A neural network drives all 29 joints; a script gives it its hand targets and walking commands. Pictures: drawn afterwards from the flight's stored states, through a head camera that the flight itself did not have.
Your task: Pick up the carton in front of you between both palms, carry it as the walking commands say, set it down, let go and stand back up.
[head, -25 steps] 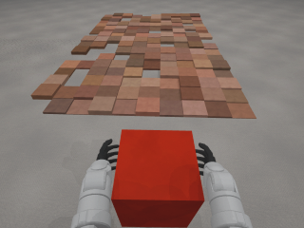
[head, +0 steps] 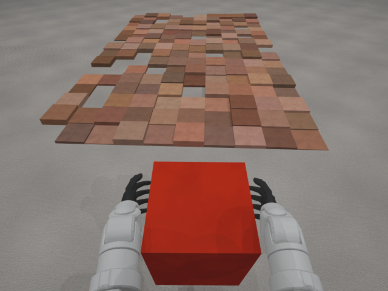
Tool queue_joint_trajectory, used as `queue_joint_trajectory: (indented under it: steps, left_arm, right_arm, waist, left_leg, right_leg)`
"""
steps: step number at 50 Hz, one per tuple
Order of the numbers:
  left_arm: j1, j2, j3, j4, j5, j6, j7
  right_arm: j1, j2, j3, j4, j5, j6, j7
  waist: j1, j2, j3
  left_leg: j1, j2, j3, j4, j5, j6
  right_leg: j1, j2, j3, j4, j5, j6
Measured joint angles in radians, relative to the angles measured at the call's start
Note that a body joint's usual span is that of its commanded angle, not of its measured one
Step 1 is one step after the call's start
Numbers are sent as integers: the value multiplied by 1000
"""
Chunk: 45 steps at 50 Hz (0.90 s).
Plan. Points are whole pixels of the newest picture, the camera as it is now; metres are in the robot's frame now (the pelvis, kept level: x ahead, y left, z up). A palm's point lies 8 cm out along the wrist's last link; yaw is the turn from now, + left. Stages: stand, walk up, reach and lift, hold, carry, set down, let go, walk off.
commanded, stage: reach and lift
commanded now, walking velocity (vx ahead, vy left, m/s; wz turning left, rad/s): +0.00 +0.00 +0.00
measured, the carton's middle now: (198, 226) +0.30 +0.00 -0.05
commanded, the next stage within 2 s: hold in 0.34 s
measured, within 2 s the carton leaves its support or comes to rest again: neither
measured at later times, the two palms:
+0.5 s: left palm (127, 203) +0.29 +0.15 +0.06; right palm (270, 206) +0.28 -0.15 +0.05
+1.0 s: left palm (116, 190) +0.32 +0.18 +0.07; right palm (257, 189) +0.31 -0.12 +0.07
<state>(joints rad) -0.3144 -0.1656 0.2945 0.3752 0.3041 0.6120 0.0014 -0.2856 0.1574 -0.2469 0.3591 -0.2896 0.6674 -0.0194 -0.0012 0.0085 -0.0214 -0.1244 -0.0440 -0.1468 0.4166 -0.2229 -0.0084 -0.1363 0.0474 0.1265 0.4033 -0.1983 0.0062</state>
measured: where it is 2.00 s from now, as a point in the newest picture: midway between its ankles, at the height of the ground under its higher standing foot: (186, 251)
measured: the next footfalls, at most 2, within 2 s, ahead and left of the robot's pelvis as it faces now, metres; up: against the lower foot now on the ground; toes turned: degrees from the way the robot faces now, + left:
right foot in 1.12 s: +0.13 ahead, -0.10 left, +0.00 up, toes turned -8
left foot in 1.44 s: +0.37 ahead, +0.15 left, +0.00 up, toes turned +13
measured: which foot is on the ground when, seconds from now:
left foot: down 0.00-1.00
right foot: down 0.00-0.92, up 0.94-1.00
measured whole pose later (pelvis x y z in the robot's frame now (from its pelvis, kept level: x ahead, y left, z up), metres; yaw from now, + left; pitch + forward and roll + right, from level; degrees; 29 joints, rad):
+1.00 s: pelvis +0.03 +0.02 +0.00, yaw +0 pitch +2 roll -1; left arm -0.23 -0.11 0.17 0.02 0.17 0.91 0.05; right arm -0.23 0.15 -0.13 0.05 -0.18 0.93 -0.06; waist 0.00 -0.01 -0.16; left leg -0.23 0.01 0.02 0.47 -0.28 0.02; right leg -0.35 -0.03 -0.05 0.69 -0.44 0.01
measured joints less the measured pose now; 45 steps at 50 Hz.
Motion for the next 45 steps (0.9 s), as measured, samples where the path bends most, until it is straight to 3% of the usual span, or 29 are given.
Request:
queue_joint_trajectory:
  steps: [24, 36, 38, 41, 45]
  left_arm:
    - [49, 13, -67, -116, -33, 96, 9]
    - [-2, 0, -21, -75, 5, 122, -4]
    - [-4, -1, -24, -79, 2, 124, -1]
    - [9, 2, -53, -109, -12, 132, 9]
    - [38, 10, -95, -218, -51, 181, 29]
  right_arm:
    - [47, -11, 57, -115, 29, 87, -5]
    - [-8, 2, 14, -71, -7, 113, 11]
    - [-7, 1, 11, -75, -5, 111, 12]
    - [13, -4, 20, -112, 15, 117, 7]
    - [32, -17, 51, -200, 69, 154, -6]
  waist:
    - [2, -2, -7]
    - [3, -1, 10]
    - [-2, -3, -18]
    - [-8, -8, -64]
    - [-12, -35, -99]
  left_leg:
    - [74, 4, 7, -59, 19, 3]
    - [75, 5, 8, -40, 21, 1]
    - [20, 12, 23, 3, -5, 0]
    - [-72, 32, 60, 95, -157, 0]
    - [-122, 37, 138, 111, -115, 7]
  right_leg:
    - [72, -5, 3, -57, 18, 0]
    - [75, -3, -3, -39, 20, -1]
    - [27, -10, -22, -3, -2, 0]
    - [-39, -25, -61, 46, -89, 0]
    - [-104, -63, -85, 101, -84, 5]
